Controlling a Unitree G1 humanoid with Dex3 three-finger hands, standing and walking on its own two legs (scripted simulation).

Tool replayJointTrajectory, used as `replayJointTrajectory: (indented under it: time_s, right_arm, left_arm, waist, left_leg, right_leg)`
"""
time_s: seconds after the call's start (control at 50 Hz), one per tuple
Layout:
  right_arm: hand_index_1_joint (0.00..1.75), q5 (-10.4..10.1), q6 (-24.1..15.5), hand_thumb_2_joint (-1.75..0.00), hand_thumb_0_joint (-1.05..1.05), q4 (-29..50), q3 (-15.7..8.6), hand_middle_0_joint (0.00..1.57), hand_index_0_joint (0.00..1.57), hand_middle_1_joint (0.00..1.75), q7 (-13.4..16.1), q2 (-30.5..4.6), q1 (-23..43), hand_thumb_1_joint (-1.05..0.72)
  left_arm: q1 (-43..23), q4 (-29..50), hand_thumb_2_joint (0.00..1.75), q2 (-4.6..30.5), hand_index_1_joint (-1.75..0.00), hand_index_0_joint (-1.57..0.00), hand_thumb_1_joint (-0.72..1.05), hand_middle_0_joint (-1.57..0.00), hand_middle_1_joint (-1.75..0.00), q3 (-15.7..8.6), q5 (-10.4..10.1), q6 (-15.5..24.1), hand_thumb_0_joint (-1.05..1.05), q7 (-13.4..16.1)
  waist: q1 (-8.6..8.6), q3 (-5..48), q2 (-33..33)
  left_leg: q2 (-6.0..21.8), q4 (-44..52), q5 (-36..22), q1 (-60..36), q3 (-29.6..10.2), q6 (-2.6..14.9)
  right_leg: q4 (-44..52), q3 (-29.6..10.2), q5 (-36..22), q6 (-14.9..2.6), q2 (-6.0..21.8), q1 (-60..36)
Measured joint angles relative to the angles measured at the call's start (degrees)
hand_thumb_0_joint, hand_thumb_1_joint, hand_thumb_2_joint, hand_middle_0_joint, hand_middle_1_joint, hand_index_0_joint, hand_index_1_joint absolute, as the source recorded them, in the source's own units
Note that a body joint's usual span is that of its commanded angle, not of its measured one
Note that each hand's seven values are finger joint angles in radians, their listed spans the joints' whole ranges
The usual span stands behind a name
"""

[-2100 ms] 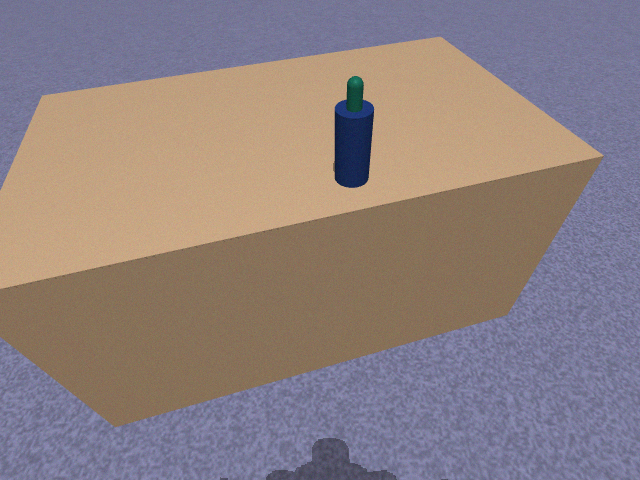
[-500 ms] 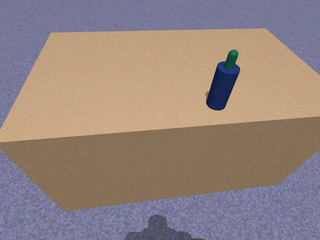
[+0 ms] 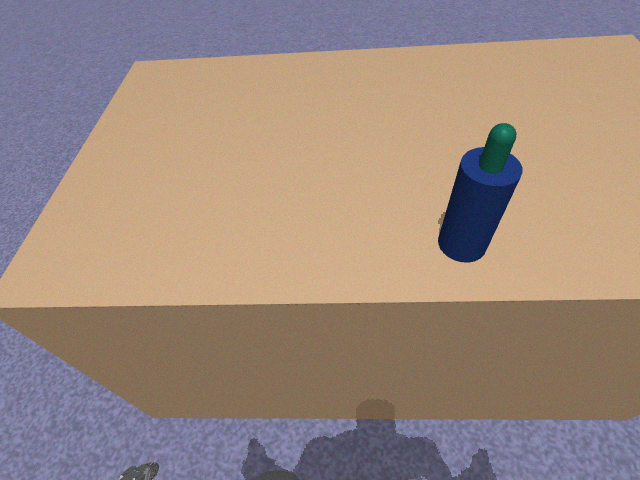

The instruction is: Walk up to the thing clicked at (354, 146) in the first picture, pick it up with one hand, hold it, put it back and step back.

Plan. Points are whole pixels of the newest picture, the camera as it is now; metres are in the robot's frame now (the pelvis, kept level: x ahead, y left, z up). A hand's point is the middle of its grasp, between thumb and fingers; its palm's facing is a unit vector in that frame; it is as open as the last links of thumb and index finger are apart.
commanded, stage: walk up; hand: right
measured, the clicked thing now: (480, 194) +0.49 -0.19 +0.06
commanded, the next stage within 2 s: stand in 1.56 s
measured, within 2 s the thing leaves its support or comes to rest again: neither
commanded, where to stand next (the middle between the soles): +0.07 +0.01 m, yaw +1 degrees
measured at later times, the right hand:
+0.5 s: hand out of the picture +0.13 -0.25 -0.15, palm faces -0.11 +0.94 -0.34, open 7.4 cm
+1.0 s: hand out of the picture +0.10 -0.23 -0.13, palm faces -0.10 +0.94 -0.34, open 7.4 cm
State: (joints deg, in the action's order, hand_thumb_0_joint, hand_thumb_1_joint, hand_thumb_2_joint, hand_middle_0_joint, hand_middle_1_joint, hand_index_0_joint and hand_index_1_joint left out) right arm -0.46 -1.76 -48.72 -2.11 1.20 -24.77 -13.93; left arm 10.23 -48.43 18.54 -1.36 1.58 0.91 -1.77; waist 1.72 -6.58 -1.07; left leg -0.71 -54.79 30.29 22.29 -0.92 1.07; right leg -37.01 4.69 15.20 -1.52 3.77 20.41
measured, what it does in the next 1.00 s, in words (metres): steps on the spot: left foot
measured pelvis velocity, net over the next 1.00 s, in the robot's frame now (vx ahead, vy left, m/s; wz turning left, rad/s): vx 0.00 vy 0.01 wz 0.07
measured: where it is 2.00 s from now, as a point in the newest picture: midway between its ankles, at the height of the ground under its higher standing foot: outside the picture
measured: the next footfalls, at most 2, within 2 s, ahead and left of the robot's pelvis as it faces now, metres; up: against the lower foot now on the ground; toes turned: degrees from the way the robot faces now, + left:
left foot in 0.10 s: +0.05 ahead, +0.12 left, +0.00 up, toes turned +3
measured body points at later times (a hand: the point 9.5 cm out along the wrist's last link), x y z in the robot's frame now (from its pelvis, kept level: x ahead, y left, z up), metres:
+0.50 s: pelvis +0.00 +0.00 +0.00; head +0.02 -0.02 +0.45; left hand +0.05 +0.32 -0.11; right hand +0.14 -0.30 -0.13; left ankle +0.01 +0.12 -0.72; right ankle +0.02 -0.12 -0.72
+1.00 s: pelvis +0.00 +0.01 +0.02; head +0.01 +0.02 +0.47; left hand +0.06 +0.32 -0.11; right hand +0.11 -0.28 -0.11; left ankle +0.01 +0.12 -0.72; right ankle +0.02 -0.12 -0.72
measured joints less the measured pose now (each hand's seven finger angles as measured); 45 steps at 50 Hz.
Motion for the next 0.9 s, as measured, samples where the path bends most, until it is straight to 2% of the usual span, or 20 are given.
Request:
replayJointTrajectory:
  time_s: [0.06, 0.12, 0.16, 0.22, 0.24, 0.26, 0.3, 0.34, 0.4, 0.46, 0.68, 0.9]
  right_arm:
    - [0.3, 0.4, 0.3, -0.9, 0.01, -0.5, 0.1, 0.2, 0.2, 0.3, -0.4, 0.9, 0.9, -0.9]
    - [0.3, 0.9, 0.3, -0.9, 0.01, -1.2, 0.0, 0.2, 0.2, 0.3, -0.6, 1.7, 1.4, -0.9]
    - [0.3, 1.4, 0.7, -0.9, 0.01, -1.9, 0.0, 0.2, 0.2, 0.3, -0.9, 2.5, 2.0, -0.9]
    - [0.3, 1.5, 1.2, -0.9, 0.01, -2.3, 0.4, 0.21, 0.2, 0.3, -1.5, 2.3, 2.6, -0.9]
    - [0.3, 1.4, 1.3, -0.9, 0.01, -2.4, 0.5, 0.21, 0.2, 0.3, -1.5, 2.4, 2.8, -0.9]
    - [0.3, 1.3, 1.4, -0.9, 0.01, -2.6, 0.7, 0.21, 0.2, 0.3, -1.4, 2.4, 2.9, -0.9]
    - [0.3, 0.7, 1.8, -0.9, 0.01, -3.2, 0.9, 0.21, 0.2, 0.3, -1.4, 2.2, 3.9, -0.9]
    - [0.3, 0.2, 2.5, -0.9, 0.01, -3.9, 0.8, 0.21, 0.2, 0.3, -1.3, 2.0, 5.5, -0.9]
    - [0.3, 0.4, 2.8, -0.9, 0.01, -4.3, 0.6, 0.2, 0.2, 0.3, -1.5, 2.0, 6.7, -0.9]
    - [0.3, 0.4, 2.3, -0.9, 0.01, -5.3, 0.2, 0.2, 0.2, 0.3, -1.9, 1.8, 7.4, -0.9]
    - [0.3, 0.6, 2.2, -0.9, 0.01, -11.6, 2.3, 0.2, 0.2, 0.3, -3.0, 4.3, 7.5, -0.9]
    - [0.3, 0.9, 2.0, -0.9, 0.01, -15.2, 2.1, 0.21, 0.2, 0.3, -2.8, 4.9, 7.6, -0.9]
  left_arm:
    - [-0.2, -0.2, 0.9, 1.0, -0.3, -0.21, 0.9, -0.21, -0.3, 0.2, -0.3, -0.1, 0.0, 0.5]
    - [-0.7, -0.8, 0.9, 2.6, -0.3, -0.21, 0.9, -0.21, -0.3, 0.1, -1.2, -0.7, 0.0, 0.9]
    - [-1.2, -1.8, 0.9, 3.4, -0.3, -0.21, 0.9, -0.21, -0.3, 0.0, -1.8, -1.4, 0.0, 1.3]
    - [-1.2, -3.4, 0.9, 3.5, -0.3, -0.21, 0.9, -0.21, -0.3, -0.2, -2.1, -2.2, 0.0, 1.6]
    - [-1.3, -3.9, 0.9, 3.7, -0.3, -0.21, 0.9, -0.21, -0.3, -0.3, -2.1, -2.2, 0.0, 1.5]
    - [-1.2, -4.3, 0.9, 3.9, -0.3, -0.2, 0.9, -0.21, -0.3, -0.5, -2.1, -2.1, 0.0, 1.5]
    - [-1.0, -5.0, 0.9, 4.1, -0.3, -0.2, 0.9, -0.21, -0.3, -0.6, -2.0, -1.3, 0.0, 1.7]
    - [-1.0, -5.9, 0.9, 3.7, -0.3, -0.2, 0.9, -0.21, -0.3, -0.3, -1.5, -0.4, 0.0, 1.9]
    - [-0.5, -6.9, 0.9, 3.7, -0.3, -0.2, 0.9, -0.21, -0.3, 0.3, -0.9, 0.0, 0.0, 1.8]
    - [-1.1, -8.1, 0.9, 3.4, -0.3, -0.2, 0.9, -0.21, -0.3, 0.8, -0.8, -0.3, 0.01, 1.7]
    - [-3.9, -11.9, 0.9, 3.0, -0.3, -0.2, 0.9, -0.21, -0.3, 1.5, -1.3, 0.2, 0.01, 1.1]
    - [-4.5, -15.0, 0.9, 2.4, -0.3, -0.2, 0.9, -0.21, -0.3, 1.5, -1.2, 0.2, 0.0, 0.9]
  waist:
    - [0.0, 0.1, 0.8]
    - [-0.42, -0.1, 2.3]
    - [-0.15, -0.3, 3.9]
    - [-0.82, 0.2, 2.5]
    - [-1.0, 0.4, 2.2]
    - [-0.99, 0.6, 2.1]
    - [-0.49, 0.7, 1.4]
    - [-0.53, 0.1, -0.1]
    - [-0.42, 0.5, -0.4]
    - [-0.69, 0.5, -0.9]
    - [-0.5, 2.6, 0.5]
    - [-1.03, 4.0, 1.7]
  left_leg:
    - [0.3, 7.6, -2.7, -1.3, 1.1, -0.1]
    - [-0.4, 15.9, -11.6, -4.2, 1.7, 0.13]
    - [-1.3, 15.6, -11.5, -4.5, 2.3, -0.1]
    - [-0.1, 14.6, -10.4, -4.1, 1.1, 0.16]
    - [0.1, 14.6, -10.5, -3.9, 0.6, 0.06]
    - [0.2, 14.6, -10.6, -3.7, 0.3, -0.18]
    - [0.6, 14.0, -10.4, -3.3, 0.2, -0.87]
    - [1.2, 13.1, -10.9, -3.2, -0.8, -0.96]
    - [0.5, 13.9, -8.4, -3.9, -0.5, -0.02]
    - [0.1, 17.6, -12.9, -5.5, -0.3, -0.8]
    - [0.0, 27.0, -17.6, -10.0, 0.1, -0.49]
    - [-0.1, 32.9, -20.3, -12.5, 0.2, -0.26]
  right_leg:
    - [-1.3, 1.3, 1.3, -0.22, 0.1, 0.1]
    - [-5.2, 2.2, 3.7, 0.25, 1.2, 0.9]
    - [-6.5, 1.4, 4.5, 0.53, 2.0, 1.1]
    - [-8.6, -0.2, 12.6, 0.24, -0.8, 0.6]
    - [-8.6, -0.8, 13.5, 0.04, -1.4, 0.0]
    - [-7.2, -1.2, 12.6, -0.17, -1.7, -1.0]
    - [-2.8, -1.2, 3.9, 0.28, -2.0, -2.8]
    - [-2.1, -0.4, 3.9, 0.66, -2.6, -3.7]
    - [-2.0, -0.6, 4.6, 0.81, -1.7, -3.7]
    - [-1.3, -0.5, 4.1, 1.53, -0.7, -4.1]
    - [9.8, -0.6, -2.1, 2.53, -0.8, -9.2]
    - [16.8, -0.7, -5.5, 2.98, -1.0, -12.2]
